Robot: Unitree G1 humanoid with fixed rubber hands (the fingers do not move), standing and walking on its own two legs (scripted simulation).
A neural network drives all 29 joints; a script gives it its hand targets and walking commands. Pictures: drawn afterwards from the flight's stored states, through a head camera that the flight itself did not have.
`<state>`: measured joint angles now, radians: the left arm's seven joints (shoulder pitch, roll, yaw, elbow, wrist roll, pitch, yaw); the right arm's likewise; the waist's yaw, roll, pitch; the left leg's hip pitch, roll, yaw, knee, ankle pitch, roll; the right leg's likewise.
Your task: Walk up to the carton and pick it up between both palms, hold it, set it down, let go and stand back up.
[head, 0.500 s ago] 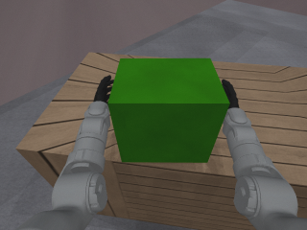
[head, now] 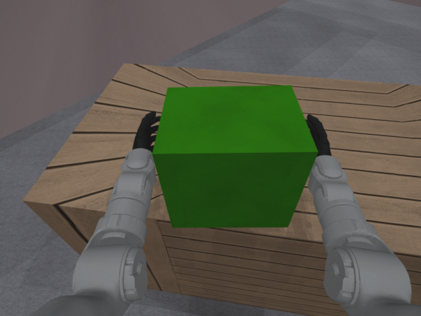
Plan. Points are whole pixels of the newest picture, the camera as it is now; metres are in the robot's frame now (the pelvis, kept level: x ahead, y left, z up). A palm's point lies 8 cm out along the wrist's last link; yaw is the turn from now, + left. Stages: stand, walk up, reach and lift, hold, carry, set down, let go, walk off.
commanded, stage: set down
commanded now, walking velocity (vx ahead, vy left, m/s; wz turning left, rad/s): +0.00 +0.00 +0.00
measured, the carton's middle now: (229, 159) +0.41 -0.01 +0.06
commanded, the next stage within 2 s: none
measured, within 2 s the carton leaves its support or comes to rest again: rests again in 0.46 s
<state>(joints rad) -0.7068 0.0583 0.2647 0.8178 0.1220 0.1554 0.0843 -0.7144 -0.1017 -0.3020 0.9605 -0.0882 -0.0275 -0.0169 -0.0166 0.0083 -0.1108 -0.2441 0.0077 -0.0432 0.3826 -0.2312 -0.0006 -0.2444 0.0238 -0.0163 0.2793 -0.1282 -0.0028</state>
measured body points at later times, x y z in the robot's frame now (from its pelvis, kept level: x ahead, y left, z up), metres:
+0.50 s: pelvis -0.02 +0.00 +0.00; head -0.01 +0.01 +0.45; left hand +0.40 +0.16 +0.09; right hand +0.39 -0.19 +0.09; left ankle -0.03 +0.12 -0.75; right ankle +0.00 -0.12 -0.75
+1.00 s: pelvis -0.01 +0.00 +0.00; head +0.01 +0.00 +0.45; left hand +0.41 +0.16 +0.09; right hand +0.39 -0.20 +0.08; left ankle -0.03 +0.11 -0.75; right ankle +0.00 -0.12 -0.75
